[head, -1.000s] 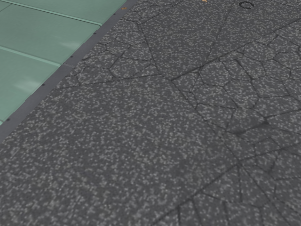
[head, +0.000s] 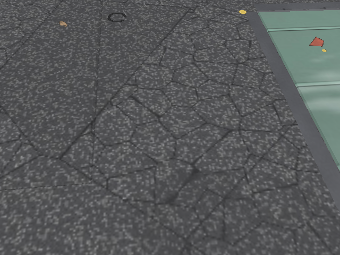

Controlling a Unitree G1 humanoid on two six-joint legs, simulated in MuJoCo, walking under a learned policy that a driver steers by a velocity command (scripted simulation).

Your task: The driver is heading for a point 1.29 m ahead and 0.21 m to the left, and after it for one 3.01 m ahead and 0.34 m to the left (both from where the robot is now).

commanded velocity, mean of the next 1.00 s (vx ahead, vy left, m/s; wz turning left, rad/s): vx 0.50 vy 0.00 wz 0.09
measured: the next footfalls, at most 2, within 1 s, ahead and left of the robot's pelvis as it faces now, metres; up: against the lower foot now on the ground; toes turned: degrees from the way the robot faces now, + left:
right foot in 0.26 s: +0.29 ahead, -0.12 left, +0.00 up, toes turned -4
left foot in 0.80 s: +0.59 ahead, +0.05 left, +0.00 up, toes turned +8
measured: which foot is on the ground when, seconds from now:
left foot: down 0.00-0.26, up 0.28-0.78, down 0.80-1.00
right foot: up 0.00-0.24, down 0.26-0.82, up 0.84-1.00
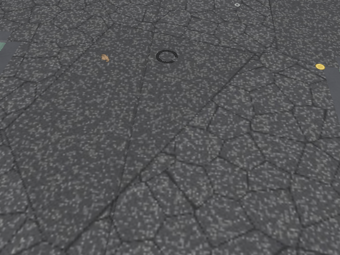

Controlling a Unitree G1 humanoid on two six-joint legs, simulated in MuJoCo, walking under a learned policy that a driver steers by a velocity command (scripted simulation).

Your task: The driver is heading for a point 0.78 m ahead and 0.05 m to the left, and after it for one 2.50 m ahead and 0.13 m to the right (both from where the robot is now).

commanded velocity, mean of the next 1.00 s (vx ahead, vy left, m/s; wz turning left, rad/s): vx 0.50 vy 0.00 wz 0.27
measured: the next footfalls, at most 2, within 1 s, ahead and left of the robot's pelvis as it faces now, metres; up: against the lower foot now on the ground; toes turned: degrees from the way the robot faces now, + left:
right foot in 0.36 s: +0.39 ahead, -0.10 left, +0.00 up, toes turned +13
left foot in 0.86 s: +0.57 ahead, +0.16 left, +0.00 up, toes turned +19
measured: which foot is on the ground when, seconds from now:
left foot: down 0.00-0.36, up 0.38-0.84, down 0.86-1.00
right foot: up 0.00-0.34, down 0.36-0.86, up 0.88-1.00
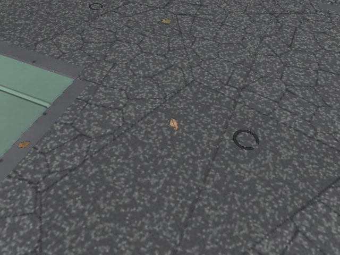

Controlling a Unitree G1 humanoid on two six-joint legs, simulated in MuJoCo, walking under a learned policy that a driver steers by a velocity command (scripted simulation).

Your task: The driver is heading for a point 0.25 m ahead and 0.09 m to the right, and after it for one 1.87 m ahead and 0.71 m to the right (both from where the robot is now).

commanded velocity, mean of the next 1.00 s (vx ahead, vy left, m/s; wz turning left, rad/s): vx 0.50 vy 0.00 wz -0.47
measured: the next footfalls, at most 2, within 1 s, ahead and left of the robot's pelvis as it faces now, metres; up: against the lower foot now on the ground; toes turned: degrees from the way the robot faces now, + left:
right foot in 0.42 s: +0.35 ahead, -0.11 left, +0.00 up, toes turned -17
left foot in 0.94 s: +0.70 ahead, -0.08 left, +0.00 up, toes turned -31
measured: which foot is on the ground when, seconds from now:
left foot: down 0.00-0.40, up 0.42-0.92, down 0.94-1.00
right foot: up 0.00-0.40, down 0.42-0.96, up 0.98-1.00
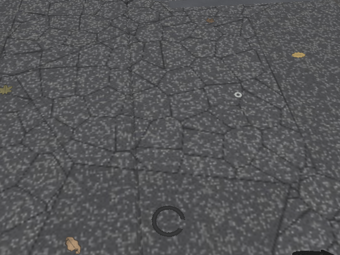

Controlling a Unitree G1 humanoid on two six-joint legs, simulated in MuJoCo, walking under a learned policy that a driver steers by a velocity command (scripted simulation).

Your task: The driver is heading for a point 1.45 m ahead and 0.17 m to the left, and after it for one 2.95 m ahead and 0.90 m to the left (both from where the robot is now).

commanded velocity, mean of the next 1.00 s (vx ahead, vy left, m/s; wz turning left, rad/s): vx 0.21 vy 0.00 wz -0.08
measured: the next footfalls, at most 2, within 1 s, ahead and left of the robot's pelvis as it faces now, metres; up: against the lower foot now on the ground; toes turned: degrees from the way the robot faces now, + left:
right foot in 0.40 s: +0.34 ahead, -0.11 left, +0.00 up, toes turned -4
left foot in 0.74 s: +0.29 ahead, +0.10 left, +0.00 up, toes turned -2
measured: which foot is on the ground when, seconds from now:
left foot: down 0.00-0.42, up 0.44-0.72, down 0.74-1.00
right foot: up 0.00-0.38, down 0.40-1.00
